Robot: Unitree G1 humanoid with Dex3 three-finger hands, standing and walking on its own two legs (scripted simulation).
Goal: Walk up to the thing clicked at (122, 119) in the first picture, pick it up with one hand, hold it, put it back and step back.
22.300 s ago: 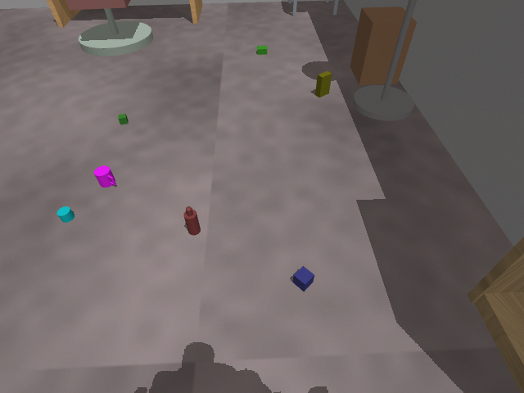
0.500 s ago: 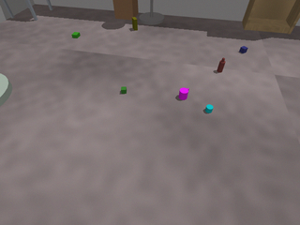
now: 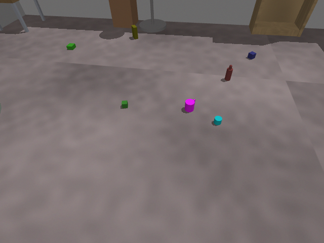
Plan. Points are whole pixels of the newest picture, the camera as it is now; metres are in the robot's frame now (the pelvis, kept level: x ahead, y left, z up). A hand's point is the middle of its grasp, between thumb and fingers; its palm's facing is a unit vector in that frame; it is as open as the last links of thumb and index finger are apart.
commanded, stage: walk up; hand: left
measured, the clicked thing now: (124, 104) +1.42 +0.33 -0.75
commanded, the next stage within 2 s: none
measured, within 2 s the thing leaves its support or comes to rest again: neither
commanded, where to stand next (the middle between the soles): +1.02 +0.08 m, yaw +1 degrees
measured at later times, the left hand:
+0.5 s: hand (76, 236) +0.21 +0.26 -0.16, palm faces +0.07 -0.93 -0.37, open 7.4 cm
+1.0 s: hand (94, 139) +0.54 +0.27 -0.14, palm faces +0.03 -0.90 -0.44, open 7.4 cm
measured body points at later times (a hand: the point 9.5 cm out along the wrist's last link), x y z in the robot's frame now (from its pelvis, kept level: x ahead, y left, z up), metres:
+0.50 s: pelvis +0.20 -0.02 -0.02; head +0.22 -0.01 +0.43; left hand +0.20 +0.31 -0.14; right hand +0.29 -0.33 -0.13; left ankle +0.33 +0.13 -0.73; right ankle +0.07 -0.14 -0.74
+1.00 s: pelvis +0.46 -0.02 -0.03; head +0.46 -0.05 +0.42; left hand +0.53 +0.31 -0.11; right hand +0.51 -0.34 -0.16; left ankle +0.35 +0.12 -0.72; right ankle +0.55 -0.13 -0.74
